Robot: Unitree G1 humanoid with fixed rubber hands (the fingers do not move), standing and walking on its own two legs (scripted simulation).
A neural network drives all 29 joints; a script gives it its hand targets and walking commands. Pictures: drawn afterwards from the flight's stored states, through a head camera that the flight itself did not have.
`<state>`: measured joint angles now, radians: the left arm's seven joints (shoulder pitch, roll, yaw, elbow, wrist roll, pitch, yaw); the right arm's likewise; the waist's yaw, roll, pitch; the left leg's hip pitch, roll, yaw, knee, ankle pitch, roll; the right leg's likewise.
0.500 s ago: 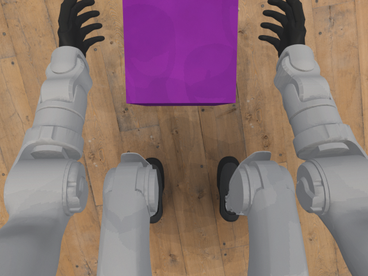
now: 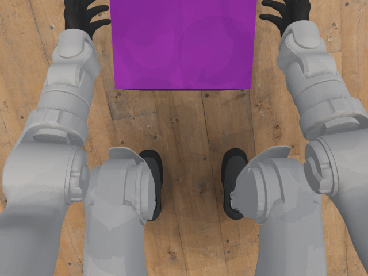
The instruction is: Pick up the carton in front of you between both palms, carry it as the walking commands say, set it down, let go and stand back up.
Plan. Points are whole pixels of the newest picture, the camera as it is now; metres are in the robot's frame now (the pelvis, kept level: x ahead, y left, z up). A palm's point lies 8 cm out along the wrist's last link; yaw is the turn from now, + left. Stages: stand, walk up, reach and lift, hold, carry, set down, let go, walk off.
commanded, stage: reach and lift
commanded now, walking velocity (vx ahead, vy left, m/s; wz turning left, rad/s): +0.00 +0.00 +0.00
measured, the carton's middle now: (182, 38) +0.52 +0.03 -0.24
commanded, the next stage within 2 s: none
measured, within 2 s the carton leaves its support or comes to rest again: leaves its support in 0.58 s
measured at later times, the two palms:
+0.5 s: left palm (94, 23) +0.52 +0.18 -0.17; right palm (275, 18) +0.53 -0.12 -0.17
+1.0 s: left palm (17, 19) +0.47 +0.18 +0.01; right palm out of the picture +0.50 -0.12 +0.02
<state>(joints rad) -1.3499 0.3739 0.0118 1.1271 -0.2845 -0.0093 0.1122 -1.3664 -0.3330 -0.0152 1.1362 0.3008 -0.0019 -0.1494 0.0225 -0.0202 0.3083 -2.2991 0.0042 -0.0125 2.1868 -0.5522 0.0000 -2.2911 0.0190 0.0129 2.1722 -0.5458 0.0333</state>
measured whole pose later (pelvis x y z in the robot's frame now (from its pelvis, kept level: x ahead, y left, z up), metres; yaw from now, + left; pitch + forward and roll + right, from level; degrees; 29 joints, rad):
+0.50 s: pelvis -0.01 +0.00 +0.00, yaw +0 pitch +38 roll -1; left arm -1.48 0.31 0.02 1.23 -0.23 0.02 0.14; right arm -1.46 -0.25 -0.11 1.21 0.20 0.02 -0.20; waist 0.02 -0.02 0.31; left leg -2.31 -0.01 -0.02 2.17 -0.52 0.00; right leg -2.30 0.01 0.01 2.16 -0.52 0.03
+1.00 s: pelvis +0.00 -0.01 +0.08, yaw +3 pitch +41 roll +0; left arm -1.06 0.06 0.42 0.81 0.16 0.31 0.04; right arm -1.07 -0.02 -0.48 0.81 -0.16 0.29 -0.11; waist 0.02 -0.03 -0.12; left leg -2.12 -0.05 -0.05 1.91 -0.50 -0.04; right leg -2.10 0.08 0.04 1.92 -0.52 0.04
